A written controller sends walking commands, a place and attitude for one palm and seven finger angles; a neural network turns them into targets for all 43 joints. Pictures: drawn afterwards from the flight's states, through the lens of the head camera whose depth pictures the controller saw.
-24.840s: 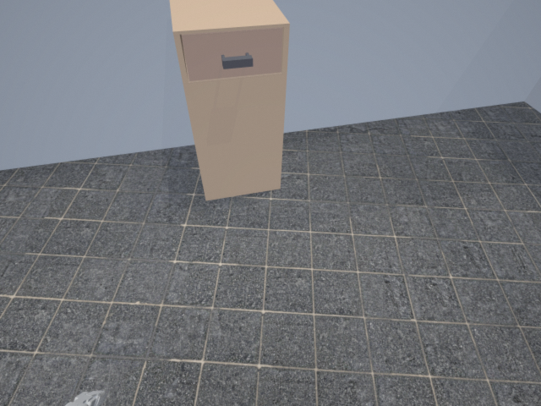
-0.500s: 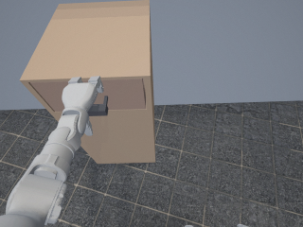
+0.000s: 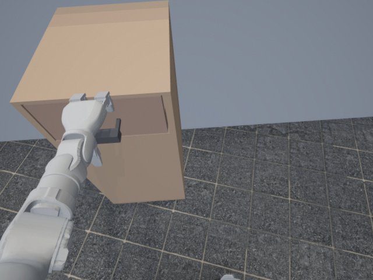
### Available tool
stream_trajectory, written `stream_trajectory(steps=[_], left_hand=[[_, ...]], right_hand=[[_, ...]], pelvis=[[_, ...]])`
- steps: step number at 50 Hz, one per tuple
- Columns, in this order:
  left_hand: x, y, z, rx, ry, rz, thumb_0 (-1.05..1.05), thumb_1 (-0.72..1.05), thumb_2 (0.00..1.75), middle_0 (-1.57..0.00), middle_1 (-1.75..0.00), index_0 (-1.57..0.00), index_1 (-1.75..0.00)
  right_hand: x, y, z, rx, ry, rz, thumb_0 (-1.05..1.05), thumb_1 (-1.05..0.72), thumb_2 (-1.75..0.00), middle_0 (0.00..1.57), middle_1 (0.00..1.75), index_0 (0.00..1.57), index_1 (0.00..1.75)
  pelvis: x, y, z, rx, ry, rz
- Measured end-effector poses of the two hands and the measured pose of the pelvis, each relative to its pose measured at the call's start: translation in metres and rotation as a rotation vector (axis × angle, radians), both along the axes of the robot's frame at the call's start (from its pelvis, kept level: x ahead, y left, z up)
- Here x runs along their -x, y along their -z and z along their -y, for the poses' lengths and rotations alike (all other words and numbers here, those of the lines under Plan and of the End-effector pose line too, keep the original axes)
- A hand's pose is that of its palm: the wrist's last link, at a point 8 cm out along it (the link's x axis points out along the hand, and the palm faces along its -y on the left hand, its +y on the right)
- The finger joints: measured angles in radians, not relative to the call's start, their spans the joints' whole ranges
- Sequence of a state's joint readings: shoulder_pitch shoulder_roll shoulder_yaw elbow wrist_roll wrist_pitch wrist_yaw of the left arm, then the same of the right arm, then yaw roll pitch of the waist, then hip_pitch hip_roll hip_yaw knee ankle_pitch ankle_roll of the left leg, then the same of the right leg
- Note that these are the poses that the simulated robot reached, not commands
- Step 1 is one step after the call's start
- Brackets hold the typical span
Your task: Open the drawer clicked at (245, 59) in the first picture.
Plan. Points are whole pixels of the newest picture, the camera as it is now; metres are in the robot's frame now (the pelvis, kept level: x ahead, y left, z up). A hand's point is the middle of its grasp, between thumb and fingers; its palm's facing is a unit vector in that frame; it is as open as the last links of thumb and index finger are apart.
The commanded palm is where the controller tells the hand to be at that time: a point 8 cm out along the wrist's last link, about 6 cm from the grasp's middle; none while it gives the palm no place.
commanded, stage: re-aim the fingers above the handle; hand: left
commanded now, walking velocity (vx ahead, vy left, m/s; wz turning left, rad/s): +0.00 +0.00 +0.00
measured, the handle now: (101, 129) +0.49 +0.23 -0.03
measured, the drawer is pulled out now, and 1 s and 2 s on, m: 0.00 0.00 0.00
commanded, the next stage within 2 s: lower the fingers behind the handle in 1.50 s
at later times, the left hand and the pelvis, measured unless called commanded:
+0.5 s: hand (91, 128) +0.45 +0.22 +0.04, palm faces -0.02 -0.02 -1.00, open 13.6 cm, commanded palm +0.43 +0.24 +0.09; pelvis -0.02 +0.01 +0.00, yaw -1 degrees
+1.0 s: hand (86, 129) +0.45 +0.24 +0.03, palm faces -0.02 -0.01 -1.00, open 13.6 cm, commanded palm +0.43 +0.25 +0.09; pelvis -0.02 +0.01 -0.01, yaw -1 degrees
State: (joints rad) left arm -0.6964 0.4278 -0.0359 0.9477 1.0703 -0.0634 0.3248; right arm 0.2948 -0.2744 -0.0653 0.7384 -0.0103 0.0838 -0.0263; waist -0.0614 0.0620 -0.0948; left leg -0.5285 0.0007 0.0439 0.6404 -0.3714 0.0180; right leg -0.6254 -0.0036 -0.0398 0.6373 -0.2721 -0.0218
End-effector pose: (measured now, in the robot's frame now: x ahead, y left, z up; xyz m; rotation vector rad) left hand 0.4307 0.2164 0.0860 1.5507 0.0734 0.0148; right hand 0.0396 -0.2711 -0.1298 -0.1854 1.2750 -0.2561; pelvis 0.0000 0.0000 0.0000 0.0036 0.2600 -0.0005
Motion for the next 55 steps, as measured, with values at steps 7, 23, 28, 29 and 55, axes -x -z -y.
stream_trajectory(steps=[7,23,28,29,55], left_hand=[[0.001,-0.004,-0.004,-0.006,0.003,0.009,0.0,-0.48,0.3,-0.34,-1.21,-0.36,-1.21],[0.0,-0.006,-0.006,-0.008,0.01,0.012,0.0,-0.48,0.3,-0.34,-1.23,-0.36,-1.22],[0.0,-0.006,-0.007,-0.01,0.026,0.017,0.0,-0.48,0.3,-0.35,-1.24,-0.36,-1.22],[0.0,-0.006,-0.008,-0.01,0.028,0.018,0.0,-0.48,0.3,-0.35,-1.25,-0.36,-1.22],[0.001,-0.003,-0.022,-0.007,0.006,0.01,0.0,-0.48,0.3,-0.34,-1.22,-0.35,-1.23]], right_hand=[[0.013,-0.002,0.0,0.007,0.018,0.006,0.01,-0.91,-0.9,0.2,0.3,0.2,0.3],[0.023,0.0,-0.012,-0.002,0.01,0.013,0.01,-0.91,-0.9,0.2,0.3,0.21,0.3],[0.024,0.001,-0.013,0.0,0.007,0.013,0.01,-0.91,-0.9,0.2,0.3,0.21,0.3],[0.024,0.001,-0.013,0.001,0.007,0.013,0.01,-0.91,-0.9,0.2,0.3,0.21,0.3],[0.027,0.0,-0.01,0.017,0.008,-0.006,0.01,-0.91,-0.9,0.2,0.3,0.21,0.3]], pelvis=[[0.007,0.001,-0.001,-0.003,0.009,-0.001],[0.015,0.003,-0.008,-0.001,0.011,-0.01],[0.017,0.004,-0.01,-0.002,0.014,-0.013],[0.018,0.004,-0.01,-0.002,0.015,-0.014],[0.016,0.005,-0.011,0.002,0.015,-0.024]])
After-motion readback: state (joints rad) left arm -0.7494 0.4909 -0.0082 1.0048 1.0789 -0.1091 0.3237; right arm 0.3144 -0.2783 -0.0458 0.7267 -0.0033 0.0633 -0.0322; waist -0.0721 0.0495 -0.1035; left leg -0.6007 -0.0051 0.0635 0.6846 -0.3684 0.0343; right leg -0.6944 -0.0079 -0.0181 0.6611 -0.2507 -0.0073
